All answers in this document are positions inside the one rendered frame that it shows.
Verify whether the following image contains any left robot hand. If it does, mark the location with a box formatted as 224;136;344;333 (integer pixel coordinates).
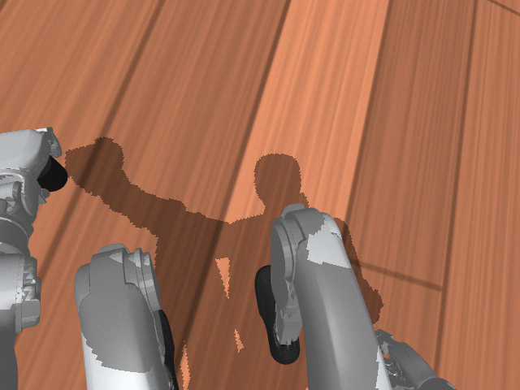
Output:
0;127;62;205

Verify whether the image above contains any left robot foot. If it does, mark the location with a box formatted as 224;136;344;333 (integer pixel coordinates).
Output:
158;310;179;390

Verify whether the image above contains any right robot hand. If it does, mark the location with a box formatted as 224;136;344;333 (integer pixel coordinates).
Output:
375;329;438;390

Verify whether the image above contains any left robot arm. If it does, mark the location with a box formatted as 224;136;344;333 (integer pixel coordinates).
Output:
0;169;41;390

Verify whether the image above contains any can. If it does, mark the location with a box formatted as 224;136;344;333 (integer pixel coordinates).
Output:
37;155;67;192

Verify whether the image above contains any right robot foot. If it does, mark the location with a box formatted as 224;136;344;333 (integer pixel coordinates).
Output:
255;265;300;365

